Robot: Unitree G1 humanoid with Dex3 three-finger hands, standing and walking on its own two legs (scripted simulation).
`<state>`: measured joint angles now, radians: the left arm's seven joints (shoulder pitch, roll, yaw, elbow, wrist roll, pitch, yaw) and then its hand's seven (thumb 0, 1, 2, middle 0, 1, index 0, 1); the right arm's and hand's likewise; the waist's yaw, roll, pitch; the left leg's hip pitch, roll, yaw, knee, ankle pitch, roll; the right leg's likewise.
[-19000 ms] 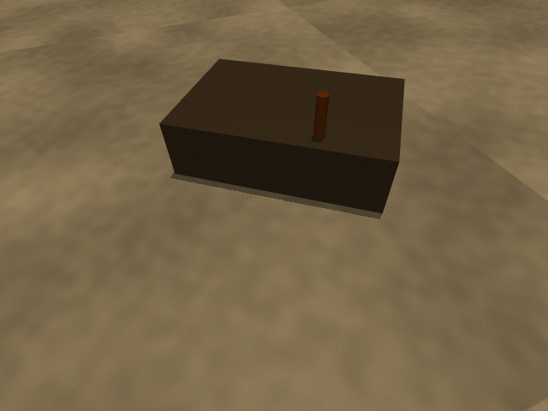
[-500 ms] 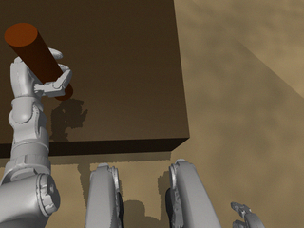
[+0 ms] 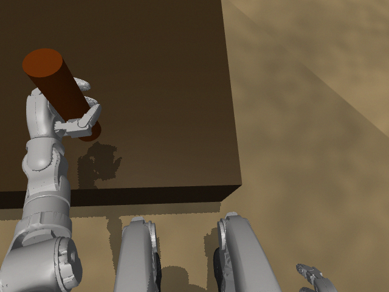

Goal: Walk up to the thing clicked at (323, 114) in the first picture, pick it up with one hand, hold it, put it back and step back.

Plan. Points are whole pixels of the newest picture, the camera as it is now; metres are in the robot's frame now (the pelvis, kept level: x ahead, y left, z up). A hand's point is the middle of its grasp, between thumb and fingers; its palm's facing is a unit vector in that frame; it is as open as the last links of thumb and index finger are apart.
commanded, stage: lift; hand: left
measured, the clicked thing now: (71, 104) +0.47 +0.22 +0.02
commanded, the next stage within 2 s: hold in 1.40 s
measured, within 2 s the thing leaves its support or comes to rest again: neither
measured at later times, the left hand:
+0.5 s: hand (43, 103) +0.41 +0.21 +0.13, palm faces +0.15 -0.99 -0.02, open 7.0 cm
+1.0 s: hand (22, 94) +0.38 +0.19 +0.19, palm faces +0.14 -0.99 -0.02, open 7.0 cm
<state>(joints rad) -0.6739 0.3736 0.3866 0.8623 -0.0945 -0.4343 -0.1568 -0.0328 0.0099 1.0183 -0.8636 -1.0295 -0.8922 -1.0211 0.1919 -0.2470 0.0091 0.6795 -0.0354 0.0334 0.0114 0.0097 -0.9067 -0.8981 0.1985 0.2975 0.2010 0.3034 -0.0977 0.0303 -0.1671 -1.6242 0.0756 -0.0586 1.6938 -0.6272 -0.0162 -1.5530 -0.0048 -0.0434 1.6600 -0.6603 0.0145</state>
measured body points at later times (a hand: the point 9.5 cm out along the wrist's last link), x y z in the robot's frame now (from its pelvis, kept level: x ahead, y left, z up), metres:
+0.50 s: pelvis +0.02 +0.00 +0.10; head +0.13 +0.02 +0.54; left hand +0.40 +0.26 +0.14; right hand +0.14 -0.25 -0.02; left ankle +0.06 +0.13 -0.52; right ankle +0.05 -0.13 -0.52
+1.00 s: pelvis +0.03 +0.00 +0.15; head +0.10 +0.02 +0.60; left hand +0.37 +0.25 +0.20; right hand +0.16 -0.24 +0.04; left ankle +0.06 +0.13 -0.52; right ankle +0.05 -0.13 -0.52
